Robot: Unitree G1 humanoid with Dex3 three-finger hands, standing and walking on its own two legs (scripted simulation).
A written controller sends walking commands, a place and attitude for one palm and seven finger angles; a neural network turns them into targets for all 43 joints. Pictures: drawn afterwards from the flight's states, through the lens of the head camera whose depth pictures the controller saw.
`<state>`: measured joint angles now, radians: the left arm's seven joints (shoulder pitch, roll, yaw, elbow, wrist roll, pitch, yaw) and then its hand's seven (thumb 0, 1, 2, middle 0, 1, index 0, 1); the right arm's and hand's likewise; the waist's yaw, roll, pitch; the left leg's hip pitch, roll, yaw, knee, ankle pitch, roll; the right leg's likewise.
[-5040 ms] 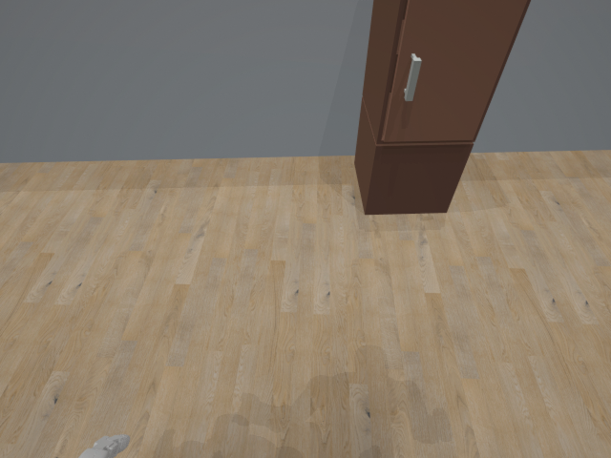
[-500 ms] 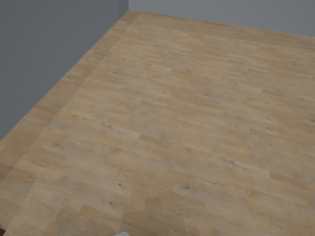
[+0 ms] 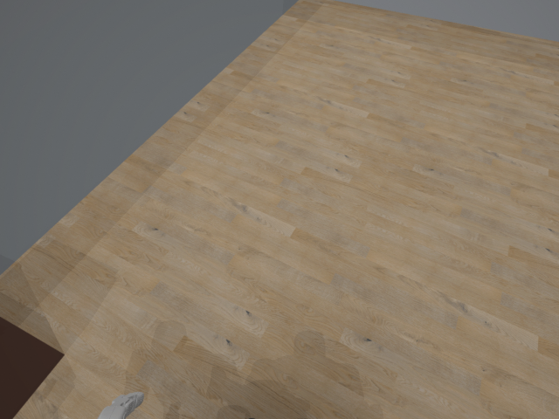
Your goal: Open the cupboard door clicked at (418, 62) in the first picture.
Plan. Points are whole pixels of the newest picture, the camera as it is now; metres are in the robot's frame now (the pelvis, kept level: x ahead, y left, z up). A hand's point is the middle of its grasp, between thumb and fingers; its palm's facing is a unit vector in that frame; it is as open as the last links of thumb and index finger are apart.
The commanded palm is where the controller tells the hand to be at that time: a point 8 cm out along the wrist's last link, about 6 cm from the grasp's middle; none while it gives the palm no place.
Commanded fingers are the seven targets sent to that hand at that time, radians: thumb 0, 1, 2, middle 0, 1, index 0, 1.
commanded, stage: turn to face it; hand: left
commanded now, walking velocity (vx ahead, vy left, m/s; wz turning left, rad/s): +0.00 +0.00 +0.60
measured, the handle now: out of the picture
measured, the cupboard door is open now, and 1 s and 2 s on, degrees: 0 0 0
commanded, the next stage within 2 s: take the last steps up to it in 1.78 s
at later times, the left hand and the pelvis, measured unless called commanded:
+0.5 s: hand out of the picture -0.07 +0.17 -0.17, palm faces +0.36 -0.90 -0.25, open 7.4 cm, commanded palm none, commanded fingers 0.00 0.90 0.90 -0.20 -0.30 -0.20 -0.30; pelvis -0.03 -0.03 +0.00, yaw +20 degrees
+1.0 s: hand out of the picture -0.04 +0.21 -0.14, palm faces +0.56 -0.77 -0.30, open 7.4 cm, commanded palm none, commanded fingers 0.00 0.90 0.90 -0.20 -0.30 -0.20 -0.30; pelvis -0.03 -0.04 -0.01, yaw +36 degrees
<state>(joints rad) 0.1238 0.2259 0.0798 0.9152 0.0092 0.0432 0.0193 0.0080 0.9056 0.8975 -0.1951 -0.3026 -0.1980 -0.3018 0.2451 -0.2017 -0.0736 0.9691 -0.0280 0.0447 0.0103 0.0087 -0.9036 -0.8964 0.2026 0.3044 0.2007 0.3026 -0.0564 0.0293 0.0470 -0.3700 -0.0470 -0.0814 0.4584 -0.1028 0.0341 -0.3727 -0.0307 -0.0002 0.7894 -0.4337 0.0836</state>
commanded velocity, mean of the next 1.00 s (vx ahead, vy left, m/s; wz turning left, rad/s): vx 0.00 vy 0.00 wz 0.60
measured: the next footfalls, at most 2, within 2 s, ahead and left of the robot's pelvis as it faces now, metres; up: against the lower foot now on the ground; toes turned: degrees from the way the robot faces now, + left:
right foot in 0.06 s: +0.04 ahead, -0.14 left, +0.00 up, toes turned +1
left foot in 0.54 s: -0.06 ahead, +0.10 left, +0.00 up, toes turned +28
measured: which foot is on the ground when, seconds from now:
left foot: down 0.00-0.06, up 0.08-0.52, down 0.54-1.00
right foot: up 0.00-0.04, down 0.06-0.54, up 0.56-0.98, down 1.00-1.00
